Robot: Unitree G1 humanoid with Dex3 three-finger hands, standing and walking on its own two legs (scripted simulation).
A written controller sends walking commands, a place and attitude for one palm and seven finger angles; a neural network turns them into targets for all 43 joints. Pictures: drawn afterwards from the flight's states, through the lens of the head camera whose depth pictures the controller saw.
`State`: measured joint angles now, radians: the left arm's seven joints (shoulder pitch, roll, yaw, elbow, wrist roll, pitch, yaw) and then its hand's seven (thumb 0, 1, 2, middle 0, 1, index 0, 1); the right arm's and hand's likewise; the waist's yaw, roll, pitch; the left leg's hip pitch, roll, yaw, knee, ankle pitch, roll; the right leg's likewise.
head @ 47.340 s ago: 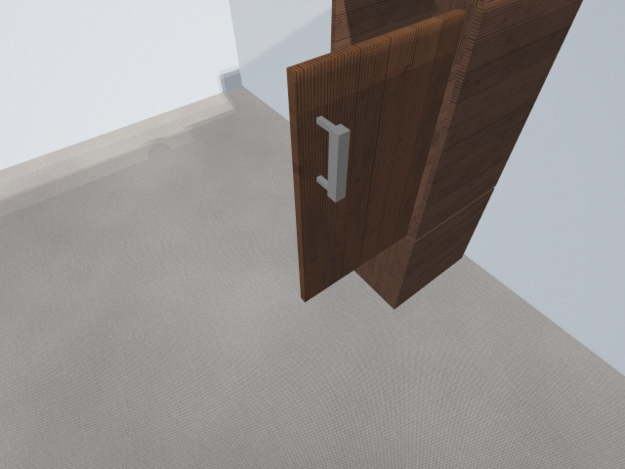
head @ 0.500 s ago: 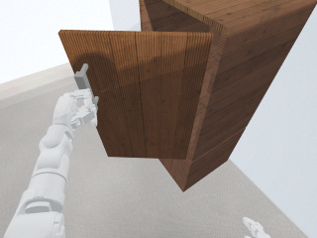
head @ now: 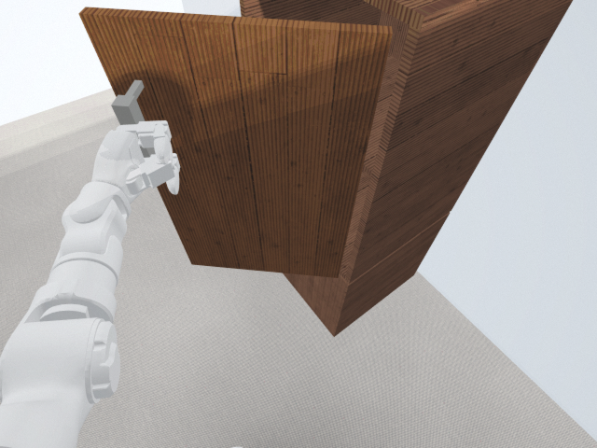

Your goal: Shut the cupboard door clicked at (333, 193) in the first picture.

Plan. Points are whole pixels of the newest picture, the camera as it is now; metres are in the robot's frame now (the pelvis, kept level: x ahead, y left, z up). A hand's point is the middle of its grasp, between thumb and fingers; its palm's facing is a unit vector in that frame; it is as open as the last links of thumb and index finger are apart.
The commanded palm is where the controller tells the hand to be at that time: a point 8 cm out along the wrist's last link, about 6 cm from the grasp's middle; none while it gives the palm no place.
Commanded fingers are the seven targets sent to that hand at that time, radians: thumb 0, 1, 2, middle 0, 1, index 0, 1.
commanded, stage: push the door shut along its arc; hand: left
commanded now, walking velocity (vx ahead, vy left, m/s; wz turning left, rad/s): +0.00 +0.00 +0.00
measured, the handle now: (146, 132) +0.53 +0.21 +0.12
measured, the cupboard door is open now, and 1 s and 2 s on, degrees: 48 33 21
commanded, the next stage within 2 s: pull the fist back off the door in 1.20 s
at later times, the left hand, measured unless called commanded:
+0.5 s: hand (202, 131) +0.52 +0.12 +0.13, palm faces -0.30 -0.95 +0.00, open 3.2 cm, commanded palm +0.53 +0.17 +0.12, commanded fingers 0.00 0.90 0.90 -1.30 -1.50 -1.30 -1.50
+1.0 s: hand (221, 114) +0.56 +0.10 +0.13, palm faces -0.38 -0.93 +0.00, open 3.1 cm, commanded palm +0.58 +0.13 +0.12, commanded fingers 0.00 0.90 0.90 -1.30 -1.50 -1.30 -1.50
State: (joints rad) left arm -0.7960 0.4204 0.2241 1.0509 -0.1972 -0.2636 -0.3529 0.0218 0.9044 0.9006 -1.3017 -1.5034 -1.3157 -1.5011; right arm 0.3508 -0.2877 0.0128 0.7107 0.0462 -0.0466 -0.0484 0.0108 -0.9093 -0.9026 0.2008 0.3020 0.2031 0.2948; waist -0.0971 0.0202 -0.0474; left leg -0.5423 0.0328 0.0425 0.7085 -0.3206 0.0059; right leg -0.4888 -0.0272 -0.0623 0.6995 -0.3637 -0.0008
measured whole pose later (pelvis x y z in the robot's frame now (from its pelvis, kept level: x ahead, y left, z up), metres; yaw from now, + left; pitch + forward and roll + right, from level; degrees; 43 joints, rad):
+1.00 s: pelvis +0.00 +0.01 -0.02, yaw -1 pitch +20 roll -2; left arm -1.32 0.59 0.23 1.39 -0.09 -0.18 -0.48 0.02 0.90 0.95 -1.30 -1.50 -1.30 -1.50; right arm 0.40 -0.29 0.03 0.73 -0.01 -0.05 -0.05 0.01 -0.91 -0.90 0.20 0.30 0.21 0.30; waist -0.24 0.03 -0.06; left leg -0.85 0.06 0.03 0.88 -0.38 0.01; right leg -0.78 -0.01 -0.07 0.83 -0.40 0.00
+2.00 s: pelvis +0.03 +0.00 +0.00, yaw -2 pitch +15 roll -1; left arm -0.94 0.25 0.28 1.10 -0.06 -0.31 0.04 0.02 0.90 0.90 -1.30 -1.50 -1.30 -1.50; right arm 0.45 -0.27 -0.03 0.68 -0.02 0.00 0.06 0.01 -0.91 -0.90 0.20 0.30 0.20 0.29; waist -0.14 0.05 -0.11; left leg -0.64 0.06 0.06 0.74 -0.37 0.00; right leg -0.59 0.00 -0.03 0.71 -0.39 -0.01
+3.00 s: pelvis +0.01 +0.00 +0.02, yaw -1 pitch -1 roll +0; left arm -0.07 0.25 0.10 0.11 -0.09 -0.08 0.03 0.02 0.90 0.90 -1.11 -1.29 -1.11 -1.29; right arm 0.13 -0.24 0.03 0.59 0.04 -0.03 -0.06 0.01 -0.91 -0.90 0.20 0.30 0.20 0.29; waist 0.03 0.04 -0.03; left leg -0.19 0.03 0.06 0.45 -0.23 0.00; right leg -0.16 -0.02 -0.04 0.46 -0.27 0.00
